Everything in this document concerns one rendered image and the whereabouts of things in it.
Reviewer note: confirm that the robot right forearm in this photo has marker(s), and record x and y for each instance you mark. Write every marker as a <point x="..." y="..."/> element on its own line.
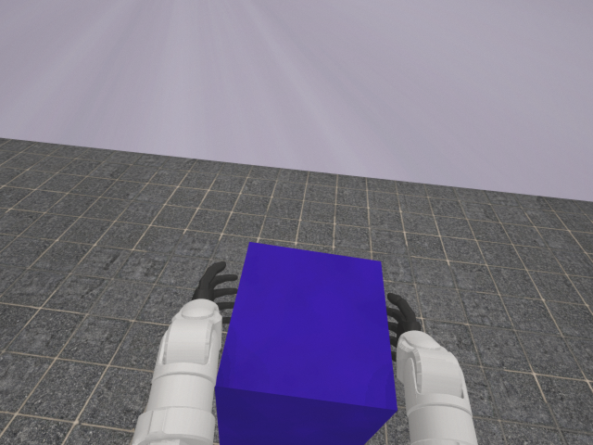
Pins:
<point x="437" y="402"/>

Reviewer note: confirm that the carton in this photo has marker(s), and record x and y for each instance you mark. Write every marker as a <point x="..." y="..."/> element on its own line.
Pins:
<point x="307" y="357"/>

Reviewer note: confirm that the robot left hand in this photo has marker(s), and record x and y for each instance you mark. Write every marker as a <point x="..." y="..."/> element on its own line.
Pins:
<point x="209" y="281"/>

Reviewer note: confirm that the robot left forearm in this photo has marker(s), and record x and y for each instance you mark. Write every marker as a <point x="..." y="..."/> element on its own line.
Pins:
<point x="180" y="400"/>

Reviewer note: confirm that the robot right hand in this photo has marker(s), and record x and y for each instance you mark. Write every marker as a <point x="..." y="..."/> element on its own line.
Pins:
<point x="405" y="317"/>

